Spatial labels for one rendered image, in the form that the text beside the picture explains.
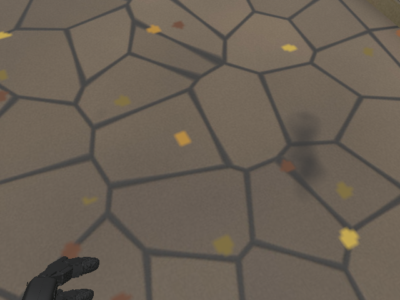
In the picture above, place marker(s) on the robot left hand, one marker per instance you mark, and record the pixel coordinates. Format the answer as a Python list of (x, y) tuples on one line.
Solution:
[(45, 285)]

